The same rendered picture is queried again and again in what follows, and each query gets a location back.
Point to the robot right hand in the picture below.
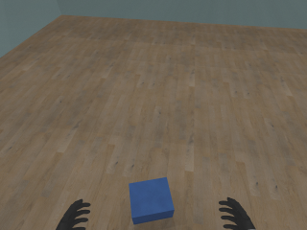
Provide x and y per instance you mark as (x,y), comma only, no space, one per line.
(241,218)

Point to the carton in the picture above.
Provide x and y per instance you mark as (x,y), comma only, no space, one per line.
(150,200)

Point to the robot left hand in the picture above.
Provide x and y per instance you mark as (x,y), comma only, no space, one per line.
(69,218)

